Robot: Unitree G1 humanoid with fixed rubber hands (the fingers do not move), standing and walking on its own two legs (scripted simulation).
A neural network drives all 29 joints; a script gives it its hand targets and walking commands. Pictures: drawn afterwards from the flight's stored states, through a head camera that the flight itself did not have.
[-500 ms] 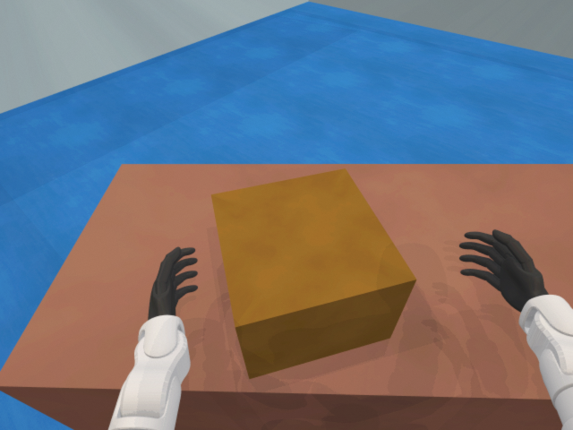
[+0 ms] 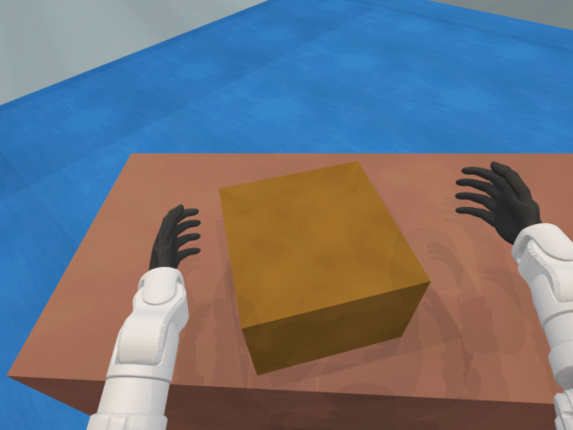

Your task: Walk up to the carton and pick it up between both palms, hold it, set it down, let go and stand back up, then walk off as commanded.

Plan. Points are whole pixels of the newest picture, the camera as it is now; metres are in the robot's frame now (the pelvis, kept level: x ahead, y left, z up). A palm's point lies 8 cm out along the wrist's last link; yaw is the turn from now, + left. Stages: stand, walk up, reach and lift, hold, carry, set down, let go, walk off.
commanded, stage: reach and lift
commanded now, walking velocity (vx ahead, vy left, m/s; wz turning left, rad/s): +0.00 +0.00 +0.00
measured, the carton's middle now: (310, 262) +0.41 +0.02 -0.05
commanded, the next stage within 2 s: none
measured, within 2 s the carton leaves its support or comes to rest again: neither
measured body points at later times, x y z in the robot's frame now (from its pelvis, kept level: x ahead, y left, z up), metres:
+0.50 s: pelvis +0.00 +0.00 +0.00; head +0.04 -0.01 +0.45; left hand +0.35 +0.21 +0.08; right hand +0.44 -0.24 +0.10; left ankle -0.03 +0.15 -0.75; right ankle +0.01 -0.13 -0.75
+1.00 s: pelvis -0.01 +0.00 -0.01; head +0.07 -0.02 +0.43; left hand +0.33 +0.21 +0.00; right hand +0.44 -0.21 +0.02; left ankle -0.03 +0.15 -0.75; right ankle +0.01 -0.13 -0.75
